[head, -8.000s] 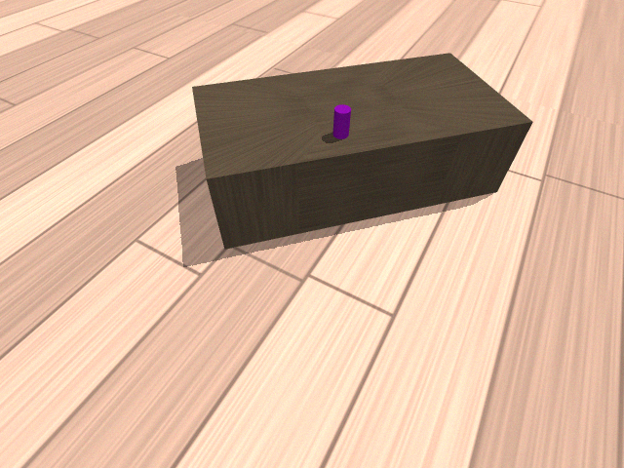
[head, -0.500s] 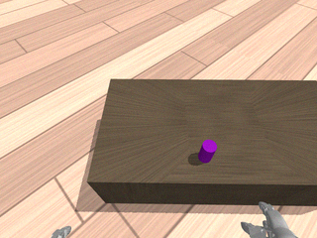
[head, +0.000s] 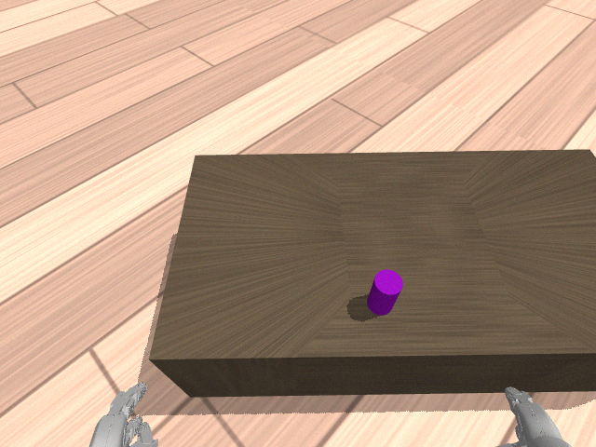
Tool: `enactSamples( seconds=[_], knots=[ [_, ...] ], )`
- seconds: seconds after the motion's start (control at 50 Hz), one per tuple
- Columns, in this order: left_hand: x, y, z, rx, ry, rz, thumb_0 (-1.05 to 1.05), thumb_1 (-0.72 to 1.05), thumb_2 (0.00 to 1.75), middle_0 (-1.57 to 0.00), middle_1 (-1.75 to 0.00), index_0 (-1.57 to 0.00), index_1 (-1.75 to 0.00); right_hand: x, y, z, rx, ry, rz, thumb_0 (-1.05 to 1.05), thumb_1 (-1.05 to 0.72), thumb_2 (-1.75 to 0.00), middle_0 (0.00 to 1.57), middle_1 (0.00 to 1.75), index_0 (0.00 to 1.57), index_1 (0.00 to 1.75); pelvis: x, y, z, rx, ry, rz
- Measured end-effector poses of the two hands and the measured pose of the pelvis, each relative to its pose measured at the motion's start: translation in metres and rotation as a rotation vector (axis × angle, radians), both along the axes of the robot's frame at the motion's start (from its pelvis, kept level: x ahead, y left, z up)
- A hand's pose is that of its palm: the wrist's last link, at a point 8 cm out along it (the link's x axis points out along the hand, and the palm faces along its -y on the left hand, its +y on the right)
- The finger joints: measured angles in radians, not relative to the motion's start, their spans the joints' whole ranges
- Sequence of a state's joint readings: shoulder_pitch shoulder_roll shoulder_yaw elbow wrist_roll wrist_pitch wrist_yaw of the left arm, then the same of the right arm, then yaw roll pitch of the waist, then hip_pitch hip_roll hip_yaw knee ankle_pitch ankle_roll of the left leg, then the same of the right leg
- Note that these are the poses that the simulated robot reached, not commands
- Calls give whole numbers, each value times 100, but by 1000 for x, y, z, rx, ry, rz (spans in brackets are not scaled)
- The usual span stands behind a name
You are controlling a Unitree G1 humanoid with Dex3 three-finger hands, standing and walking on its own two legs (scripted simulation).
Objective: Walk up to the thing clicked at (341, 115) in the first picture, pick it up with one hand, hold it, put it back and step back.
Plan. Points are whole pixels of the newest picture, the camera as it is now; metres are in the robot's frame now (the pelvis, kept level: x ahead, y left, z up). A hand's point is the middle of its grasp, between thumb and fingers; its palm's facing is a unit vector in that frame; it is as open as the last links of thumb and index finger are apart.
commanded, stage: go down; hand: right
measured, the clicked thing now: (383, 293) +0.46 -0.20 -0.30
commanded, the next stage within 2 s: none
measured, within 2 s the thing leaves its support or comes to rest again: neither
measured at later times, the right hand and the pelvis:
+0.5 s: hand out of the picture +0.13 -0.26 -0.11, palm faces +0.03 +0.94 -0.34, open 17.6 cm; pelvis -0.01 +0.00 -0.02, yaw -1 degrees
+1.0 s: hand out of the picture +0.12 -0.27 -0.11, palm faces +0.05 +0.94 -0.34, open 17.6 cm; pelvis -0.02 -0.01 -0.03, yaw -1 degrees
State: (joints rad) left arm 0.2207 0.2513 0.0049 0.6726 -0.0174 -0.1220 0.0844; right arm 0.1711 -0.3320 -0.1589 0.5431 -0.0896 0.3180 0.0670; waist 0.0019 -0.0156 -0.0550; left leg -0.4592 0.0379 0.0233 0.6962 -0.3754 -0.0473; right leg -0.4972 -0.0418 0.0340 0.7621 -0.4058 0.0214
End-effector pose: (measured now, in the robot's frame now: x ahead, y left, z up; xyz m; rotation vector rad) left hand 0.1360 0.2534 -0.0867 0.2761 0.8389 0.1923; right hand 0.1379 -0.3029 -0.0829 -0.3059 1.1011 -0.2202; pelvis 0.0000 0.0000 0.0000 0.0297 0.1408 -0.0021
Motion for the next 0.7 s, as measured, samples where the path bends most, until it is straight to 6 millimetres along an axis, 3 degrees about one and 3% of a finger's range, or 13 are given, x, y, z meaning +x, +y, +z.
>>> enactSamples(
  seconds=[0.2,0.7],
  knots=[
    [9,-7,-3,-11,-63,10,1,90,90,-20,-29,-20,-30,7,1,4,22,-4,13,-1,56,-3,5,6,5,6,6,-2,-9,10,15,-3],
    [-4,-16,-3,30,-184,3,1,91,89,-20,-29,-20,-30,-25,-5,8,11,-46,-2,-1,58,-3,5,6,5,6,-16,-7,-27,30,32,-16]
  ],
)
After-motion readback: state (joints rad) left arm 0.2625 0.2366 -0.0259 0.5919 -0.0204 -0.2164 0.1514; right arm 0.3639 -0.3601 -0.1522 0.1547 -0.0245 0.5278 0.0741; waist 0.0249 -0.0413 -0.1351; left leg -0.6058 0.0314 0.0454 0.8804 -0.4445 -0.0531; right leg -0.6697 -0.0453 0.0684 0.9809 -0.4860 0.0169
